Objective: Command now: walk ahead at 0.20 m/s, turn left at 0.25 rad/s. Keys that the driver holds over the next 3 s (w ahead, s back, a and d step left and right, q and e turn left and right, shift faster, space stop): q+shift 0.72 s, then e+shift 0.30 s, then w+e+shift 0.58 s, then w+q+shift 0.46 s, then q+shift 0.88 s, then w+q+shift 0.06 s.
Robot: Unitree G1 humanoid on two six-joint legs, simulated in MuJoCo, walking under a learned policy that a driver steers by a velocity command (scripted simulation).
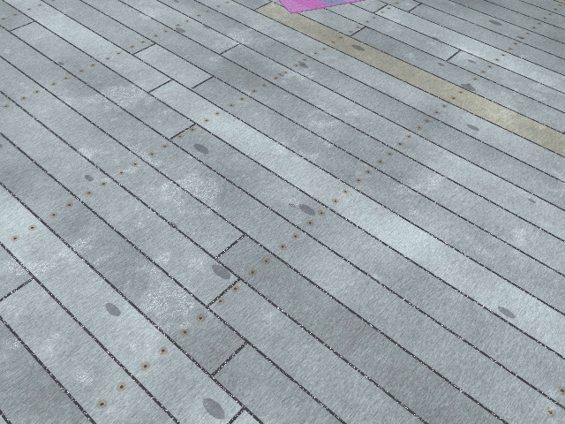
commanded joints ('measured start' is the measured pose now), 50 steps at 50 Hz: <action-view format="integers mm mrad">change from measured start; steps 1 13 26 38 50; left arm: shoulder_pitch -105 -143 -84 -9 -13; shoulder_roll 152 100 129 159 142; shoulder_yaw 52 61 74 91 65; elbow -112 -54 4 84 75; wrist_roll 19 -16 24 -36 -30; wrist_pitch -42 -45 -3 -5 67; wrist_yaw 4 -29 21 -40 -13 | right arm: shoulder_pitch -16 -75 -92 -36 -189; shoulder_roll -161 -184 -118 -195 -138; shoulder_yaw -30 -65 -35 -73 -15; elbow -77 -149 -232 -243 -170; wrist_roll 25 44 23 11 -32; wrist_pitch -4 123 143 174 99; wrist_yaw -10 -91 -50 -23 -77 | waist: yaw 19 57 52 -10 14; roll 150 216 -87 72 166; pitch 66 -63 -31 -78 -4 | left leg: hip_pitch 275 132 -379 228 173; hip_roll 319 140 167 117 395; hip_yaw -503 -447 5 49 20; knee -229 -78 567 -128 -220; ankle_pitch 389 536 -72 337 455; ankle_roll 220 66 -168 27 196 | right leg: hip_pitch -384 66 298 101 -163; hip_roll -68 25 -372 -319 -170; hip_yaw -22 -45 -42 -339 -145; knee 147 -483 -642 -266 98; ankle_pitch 21 392 698 546 125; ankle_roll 37 69 -246 -27 117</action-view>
